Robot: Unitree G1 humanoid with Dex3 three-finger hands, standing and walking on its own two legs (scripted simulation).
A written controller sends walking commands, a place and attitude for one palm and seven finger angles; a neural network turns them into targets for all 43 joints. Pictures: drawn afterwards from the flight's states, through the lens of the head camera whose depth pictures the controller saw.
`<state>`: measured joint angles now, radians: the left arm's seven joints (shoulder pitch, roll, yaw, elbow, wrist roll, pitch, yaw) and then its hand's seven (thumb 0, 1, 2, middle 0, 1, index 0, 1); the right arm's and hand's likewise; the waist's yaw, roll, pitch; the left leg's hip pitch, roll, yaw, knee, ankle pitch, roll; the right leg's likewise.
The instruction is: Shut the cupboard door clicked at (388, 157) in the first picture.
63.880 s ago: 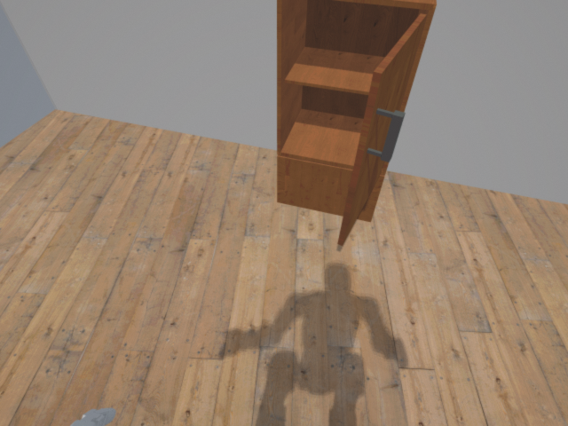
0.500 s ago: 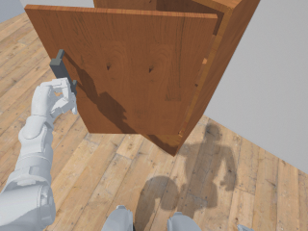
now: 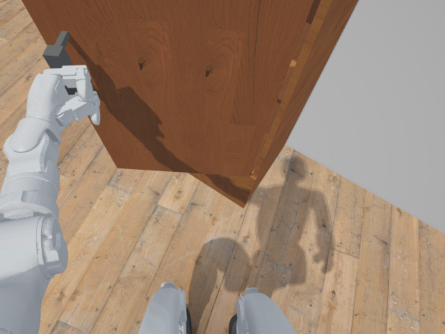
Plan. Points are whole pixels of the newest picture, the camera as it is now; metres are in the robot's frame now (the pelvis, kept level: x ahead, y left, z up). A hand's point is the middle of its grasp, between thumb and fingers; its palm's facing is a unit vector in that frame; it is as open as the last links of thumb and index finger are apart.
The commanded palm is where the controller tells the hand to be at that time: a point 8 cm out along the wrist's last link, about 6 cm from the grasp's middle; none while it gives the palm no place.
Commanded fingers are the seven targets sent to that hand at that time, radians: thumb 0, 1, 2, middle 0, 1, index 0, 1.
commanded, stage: push the door shut along its arc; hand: left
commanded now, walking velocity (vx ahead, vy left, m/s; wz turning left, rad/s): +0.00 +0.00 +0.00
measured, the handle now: (74, 73) +0.57 +0.25 +0.08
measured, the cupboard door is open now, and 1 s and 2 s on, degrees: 31 24 14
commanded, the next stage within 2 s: pull the fist back off the door in 1.26 s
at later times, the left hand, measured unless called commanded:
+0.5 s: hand (123, 73) +0.55 +0.16 +0.09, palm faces -0.24 -0.97 -0.02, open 3.1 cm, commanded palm +0.56 +0.20 +0.08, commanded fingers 0.00 0.90 0.90 -1.30 -1.50 -1.30 -1.50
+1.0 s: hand (126, 64) +0.58 +0.16 +0.09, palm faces -0.33 -0.94 -0.03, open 3.3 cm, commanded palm +0.61 +0.16 +0.08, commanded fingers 0.00 0.90 0.90 -1.30 -1.50 -1.30 -1.50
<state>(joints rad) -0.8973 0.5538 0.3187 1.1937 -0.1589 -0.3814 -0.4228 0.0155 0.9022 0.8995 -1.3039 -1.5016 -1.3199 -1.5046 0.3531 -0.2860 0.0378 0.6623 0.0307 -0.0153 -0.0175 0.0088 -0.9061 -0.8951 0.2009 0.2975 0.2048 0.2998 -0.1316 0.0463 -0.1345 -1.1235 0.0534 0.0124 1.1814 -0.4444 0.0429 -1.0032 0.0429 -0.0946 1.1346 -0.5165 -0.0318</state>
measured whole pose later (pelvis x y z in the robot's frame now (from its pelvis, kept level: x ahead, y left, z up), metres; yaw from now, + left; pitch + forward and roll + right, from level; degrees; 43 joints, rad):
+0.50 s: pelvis +0.00 +0.00 -0.02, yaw -2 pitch +27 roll -6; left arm -1.17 0.68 0.36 1.34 -0.05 -0.30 -0.46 0.02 0.90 0.90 -1.30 -1.50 -1.30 -1.50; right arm 0.38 -0.29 0.07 0.65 0.02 -0.04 -0.02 0.01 -0.91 -0.90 0.20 0.30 0.21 0.30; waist -0.24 0.07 -0.12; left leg -1.26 0.08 0.01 1.25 -0.46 0.05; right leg -1.14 0.07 -0.09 1.18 -0.52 -0.03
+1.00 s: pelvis +0.00 +0.00 -0.02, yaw -2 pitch +29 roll -7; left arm -1.32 0.75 0.27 1.36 -0.03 -0.20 -0.54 0.05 0.91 0.94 -1.30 -1.50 -1.30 -1.50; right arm 0.38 -0.28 0.07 0.69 0.00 -0.07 -0.03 0.01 -0.90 -0.89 0.20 0.30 0.21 0.30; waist -0.26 0.07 -0.11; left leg -1.33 0.08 -0.02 1.29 -0.48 0.05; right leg -1.19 0.07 -0.12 1.21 -0.53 -0.03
